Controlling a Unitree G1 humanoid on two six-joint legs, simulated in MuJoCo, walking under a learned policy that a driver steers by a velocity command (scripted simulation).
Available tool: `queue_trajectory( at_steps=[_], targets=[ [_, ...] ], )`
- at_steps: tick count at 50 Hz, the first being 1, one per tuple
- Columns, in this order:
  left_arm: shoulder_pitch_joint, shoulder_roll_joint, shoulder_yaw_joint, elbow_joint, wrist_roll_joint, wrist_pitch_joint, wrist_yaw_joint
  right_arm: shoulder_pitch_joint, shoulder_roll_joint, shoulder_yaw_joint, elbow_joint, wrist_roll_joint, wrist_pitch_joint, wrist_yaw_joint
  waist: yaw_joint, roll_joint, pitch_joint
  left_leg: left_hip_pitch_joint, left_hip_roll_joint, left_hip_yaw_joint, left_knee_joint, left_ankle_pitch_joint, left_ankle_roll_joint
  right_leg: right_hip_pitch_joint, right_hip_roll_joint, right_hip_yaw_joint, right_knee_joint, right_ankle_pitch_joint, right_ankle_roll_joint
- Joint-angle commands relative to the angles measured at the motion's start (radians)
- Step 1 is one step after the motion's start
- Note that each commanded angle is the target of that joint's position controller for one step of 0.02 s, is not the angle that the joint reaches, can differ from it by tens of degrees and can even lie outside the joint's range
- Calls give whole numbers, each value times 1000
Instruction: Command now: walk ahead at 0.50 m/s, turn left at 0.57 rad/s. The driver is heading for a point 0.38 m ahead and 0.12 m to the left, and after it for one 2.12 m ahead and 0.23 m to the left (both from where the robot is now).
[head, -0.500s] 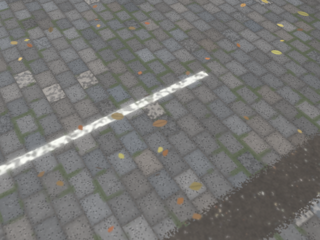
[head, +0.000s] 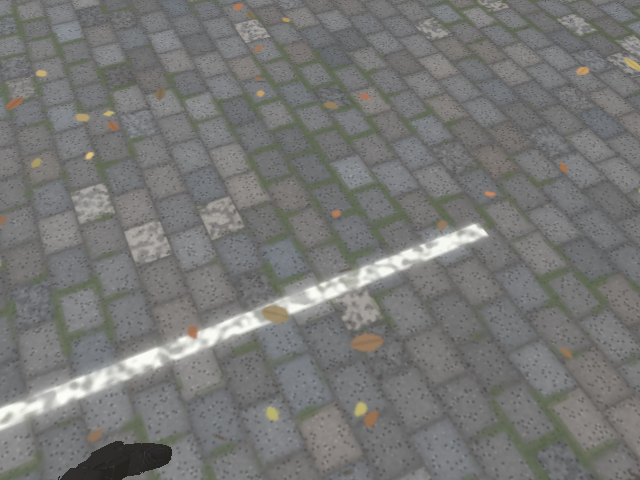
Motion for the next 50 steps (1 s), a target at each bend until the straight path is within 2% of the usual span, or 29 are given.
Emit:
queue_trajectory(
  at_steps=[1, 2, 3, 4, 5, 6, 7, 9, 12, 15, 18, 21, 23, 25, 26, 27, 28, 29, 30, 31, 32, 33, 34, 36, 39, 41, 43, 47, 50],
  targets=[
    [269, 195, 65, 2, 12, -39, 29, -75, -149, -31, -81, 11, -26, 6, 201, 7, -164, -201, 146, -105, 338, 610, 29, 493, -58, 75, -117, -86, -72],
    [397, 277, 83, -3, 35, -37, 47, -37, -56, -6, -116, 36, -33, 8, 226, -138, -316, -390, 56, 17, 624, 219, -3, 743, -333, 379, -162, -292, -134],
    [352, 313, 96, 3, 24, -17, 45, 30, -70, -6, -144, 27, -26, 7, 152, -305, -337, -604, -10, 98, 783, -190, -8, 768, -454, 767, -278, -351, -229],
    [281, 212, 80, -15, 16, -8, 39, 16, -123, -12, -102, 1, -7, -1, 128, -117, -191, -659, 89, 85, 864, -107, -4, 641, -424, 671, -267, -432, -232],
    [234, 129, 61, -22, 7, -8, 33, -54, -119, -11, -101, -7, -3, 11, 134, -12, -88, -645, 119, 97, 842, -23, -11, 522, -359, 501, -283, -369, -210],
    [210, 102, 52, -17, 10, -10, 31, -79, -96, -8, -107, -6, 2, 20, 117, -21, -36, -618, 147, 107, 797, 21, -20, 441, -307, 364, -312, -238, -181],
    [223, 96, 49, -2, 7, -18, 34, -98, -92, -9, -115, -19, 12, 29, 110, -68, -16, -603, 169, 115, 767, 38, -29, 403, -273, 272, -326, -137, -165],
    [253, 103, 53, 20, -2, -37, 29, -100, -77, -4, -121, -23, 32, 44, 100, -93, -25, -586, 172, 135, 770, 76, -42, 387, -246, 163, -339, 33, -160],
    [283, 116, 62, 41, -11, -52, 21, -187, -64, 2, -160, -20, 42, 59, 100, -73, -19, -664, 191, 142, 744, 154, -58, 413, -256, 66, -373, 132, -179],
    [310, 116, 65, 62, -9, -49, 19, -286, -52, 11, -197, -19, 42, 69, 115, -68, 11, -710, 200, 168, 631, 251, -73, 430, -238, -35, -391, 183, -175],
    [326, 125, 69, 78, -9, -47, 18, -382, -29, 27, -229, -15, 35, 81, 134, -69, 31, -651, 201, 220, 445, 354, -63, 426, -217, -128, -388, 202, -155],
    [369, 151, 77, 100, -9, -40, 25, -461, -30, 33, -260, -20, 34, 90, 155, -67, 52, -608, 192, 276, 321, 322, -32, 480, -243, -171, -370, 247, -140],
    [396, 167, 81, 116, -7, -26, 30, -480, -40, 31, -273, -26, 34, 87, 157, -68, 51, -580, 166, 309, 268, 246, -1, 542, -259, -201, -312, 373, -129],
    [406, 198, 86, 127, -5, -11, 36, -428, -56, 22, -264, -33, 34, 76, 127, -86, 3, -473, 99, 349, 234, 133, 41, 588, -264, -244, -150, 696, -116],
    [409, 211, 88, 129, -6, -1, 38, -335, -72, 12, -239, -36, 28, 68, 85, -82, -56, -364, 57, 354, 204, 103, 68, 585, -261, -260, 5, 792, -113],
    [399, 210, 85, 120, -9, 6, 39, -164, -100, -7, -183, -44, 19, 55, 8, -39, -154, -139, 31, 333, 130, 140, 101, 489, -239, -285, 238, 708, -89],
    [419, 152, 68, 73, -15, 4, 32, -36, -202, -39, -159, -51, 18, 37, -29, 100, -280, 172, 246, 27, 89, -36, 177, 193, -193, -291, 561, 319, -47],
    [382, 106, 63, -1, -8, -4, 17, -74, -291, -59, -184, -12, 27, 29, 23, 279, -352, 349, 484, -516, -54, 23, 294, -162, 14, -180, 863, -431, 8],
    [262, 171, 73, -25, 2, -10, 14, -44, -270, -58, -184, 2, 37, 20, -33, 117, -292, 323, 467, -454, -83, 179, 291, -270, -22, -24, 898, -368, 1],
    [240, 139, 62, -30, -13, -20, 11, -83, -222, -46, -162, 6, 34, 10, 6, 74, -167, 204, 443, -302, -75, 302, 273, -278, -70, -13, 843, -278, -8],
    [263, 128, 57, -13, -12, -25, 13, -123, -167, -30, -156, 8, 28, 6, 60, 26, -81, 56, 387, -204, -88, 428, 228, -209, -105, -13, 728, -238, -11],
    [271, 127, 59, -12, 4, -13, 13, -159, -142, -21, -155, 11, 19, 3, 99, 26, -48, -38, 335, -143, -100, 495, 202, -146, -121, -4, 664, -239, -4],
    [307, 124, 57, 2, 18, 6, 11, -191, -124, -13, -164, 12, 12, 3, 128, 34, -52, -94, 302, -100, -115, 525, 192, -86, -123, -5, 632, -235, 5],
    [315, 113, 57, 1, 26, 33, 4, -176, -128, -13, -158, 16, -6, 10, 141, 42, -62, -141, 272, -76, -136, 558, 200, -60, -111, -21, 583, -216, 21],
    [212, 97, 54, -33, 21, 43, 0, -121, -150, -21, -139, 13, -13, 13, 116, 50, -16, -169, 248, -81, -181, 462, 190, -123, -106, -31, 464, -105, 39],
    [153, 88, 50, -43, 19, 40, -4, -83, -128, -13, -120, 14, -18, 13, 91, 62, 4, -128, 244, -55, -201, 468, 166, -160, -110, -37, 353, -7, 37],
    [100, 79, 45, -50, 14, 34, -9, -41, -116, -6, -97, 15, -27, 12, 63, 73, 9, -76, 246, -22, -201, 539, 135, -162, -105, -48, 264, 77, 20],
    [-13, 80, 39, -82, 1, 25, -18, 23, -124, 0, -64, 3, -38, 5, 18, 67, 30, 49, 280, 20, -196, 628, 105, -186, -79, -74, 149, 122, -29],
    [-38, 85, 40, -95, -2, 19, -27, 32, -131, 4, -40, -11, -37, -8, 26, 74, 58, 111, 319, 56, -185, 703, 92, -155, -44, -85, 76, 56, -75]
  ],
)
